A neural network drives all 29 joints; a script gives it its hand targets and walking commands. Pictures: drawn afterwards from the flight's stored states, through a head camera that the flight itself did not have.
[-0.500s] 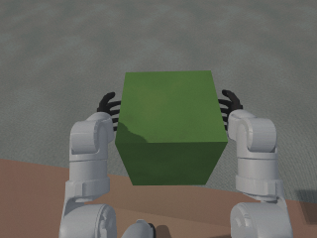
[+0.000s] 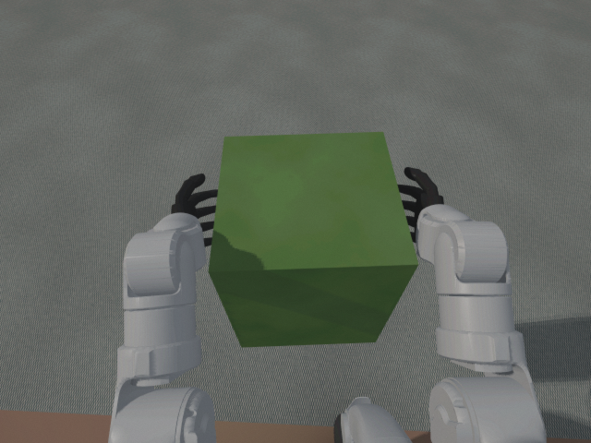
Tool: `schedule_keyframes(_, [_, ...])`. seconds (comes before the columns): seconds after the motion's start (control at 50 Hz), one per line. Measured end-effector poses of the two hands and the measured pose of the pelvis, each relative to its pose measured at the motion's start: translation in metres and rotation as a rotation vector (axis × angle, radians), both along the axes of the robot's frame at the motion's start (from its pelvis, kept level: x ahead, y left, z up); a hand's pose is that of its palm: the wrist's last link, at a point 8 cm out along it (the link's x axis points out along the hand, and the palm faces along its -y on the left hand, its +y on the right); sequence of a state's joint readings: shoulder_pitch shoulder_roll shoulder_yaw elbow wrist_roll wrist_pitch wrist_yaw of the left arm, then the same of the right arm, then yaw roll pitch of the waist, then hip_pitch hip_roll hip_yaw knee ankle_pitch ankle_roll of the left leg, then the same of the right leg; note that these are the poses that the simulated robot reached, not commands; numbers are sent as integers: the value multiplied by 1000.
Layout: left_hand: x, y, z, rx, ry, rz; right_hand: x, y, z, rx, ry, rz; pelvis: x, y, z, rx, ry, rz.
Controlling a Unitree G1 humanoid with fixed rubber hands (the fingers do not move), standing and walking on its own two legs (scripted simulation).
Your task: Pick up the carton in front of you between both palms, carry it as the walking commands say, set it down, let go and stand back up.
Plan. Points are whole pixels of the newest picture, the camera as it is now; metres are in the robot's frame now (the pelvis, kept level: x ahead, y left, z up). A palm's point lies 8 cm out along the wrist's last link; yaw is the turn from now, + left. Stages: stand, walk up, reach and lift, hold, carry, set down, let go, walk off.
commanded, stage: carry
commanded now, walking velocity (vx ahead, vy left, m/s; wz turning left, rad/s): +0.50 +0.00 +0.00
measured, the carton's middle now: (306, 248) +0.37 -0.01 +0.04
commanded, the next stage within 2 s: none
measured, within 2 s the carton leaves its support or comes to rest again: neither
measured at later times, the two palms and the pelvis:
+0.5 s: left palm (205, 109) +0.64 +0.14 +0.09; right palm (371, 101) +0.66 -0.16 +0.08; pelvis +0.29 -0.03 -0.02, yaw +1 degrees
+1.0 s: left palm (213, 45) +0.91 +0.15 +0.07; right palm (346, 42) +0.89 -0.15 +0.08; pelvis +0.60 +0.01 -0.01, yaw -2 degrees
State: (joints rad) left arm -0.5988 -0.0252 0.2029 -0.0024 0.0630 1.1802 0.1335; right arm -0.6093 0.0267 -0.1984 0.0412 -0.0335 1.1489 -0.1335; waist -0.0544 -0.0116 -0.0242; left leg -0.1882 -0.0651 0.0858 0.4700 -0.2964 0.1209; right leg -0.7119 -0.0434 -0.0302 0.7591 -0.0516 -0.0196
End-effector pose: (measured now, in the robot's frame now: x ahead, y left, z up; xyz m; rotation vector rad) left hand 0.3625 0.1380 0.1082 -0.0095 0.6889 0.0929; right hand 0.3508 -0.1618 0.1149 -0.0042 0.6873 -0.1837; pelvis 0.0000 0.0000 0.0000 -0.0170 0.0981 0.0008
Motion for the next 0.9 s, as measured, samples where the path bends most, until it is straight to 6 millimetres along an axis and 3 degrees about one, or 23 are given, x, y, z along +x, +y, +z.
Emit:
schedule_keyframes(0.08, [58,-10,4,7,-29,6,59,-10,1,2,-29,9,60,-11,-15,20,-3,9])
schedule_keyframes(0.16, [114,-19,-6,53,-27,19,123,-20,-18,21,-26,43,121,-20,-40,18,-22,22])
schedule_keyframes(0.26, [151,-12,-35,65,97,61,176,-13,-46,21,96,98,168,-31,-35,25,-23,17])
schedule_keyframes(0.36, [193,-5,-40,55,117,94,228,-4,-50,21,116,123,215,-37,-26,35,-12,17])
schedule_keyframes(0.46, [253,0,-28,47,60,102,285,0,-41,41,59,106,269,-31,-22,38,-2,10])
schedule_keyframes(0.56, [325,8,-16,41,6,88,350,8,-29,46,5,81,337,-18,-26,32,3,5])
schedule_keyframes(0.68, [419,23,-32,29,4,43,432,23,-37,-7,5,52,429,4,-48,28,-16,-12])
schedule_keyframes(0.8, [473,17,-55,17,130,-11,468,18,-59,-5,132,-12,488,17,-30,6,-12,-28])
schedule_keyframes(0.9, [510,12,-53,-22,108,2,500,13,-54,33,103,-71,540,19,-16,-17,-4,-29])
